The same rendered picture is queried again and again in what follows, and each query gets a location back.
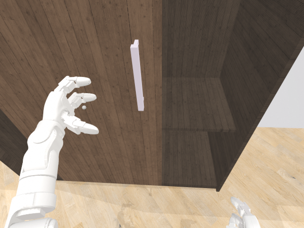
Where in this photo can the robot left upper arm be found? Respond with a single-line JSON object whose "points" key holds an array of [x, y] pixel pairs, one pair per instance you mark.
{"points": [[37, 223]]}

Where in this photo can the wardrobe door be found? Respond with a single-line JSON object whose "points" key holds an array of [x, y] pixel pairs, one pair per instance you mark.
{"points": [[43, 41], [12, 141]]}

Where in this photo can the handle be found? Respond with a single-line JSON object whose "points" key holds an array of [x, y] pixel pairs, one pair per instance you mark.
{"points": [[137, 74]]}

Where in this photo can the robot right hand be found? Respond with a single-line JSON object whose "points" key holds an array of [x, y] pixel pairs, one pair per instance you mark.
{"points": [[248, 220]]}

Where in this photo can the robot left hand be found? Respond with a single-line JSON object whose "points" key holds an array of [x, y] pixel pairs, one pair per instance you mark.
{"points": [[57, 104]]}

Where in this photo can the left robot forearm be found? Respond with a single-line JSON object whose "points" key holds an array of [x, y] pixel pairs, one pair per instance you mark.
{"points": [[36, 189]]}

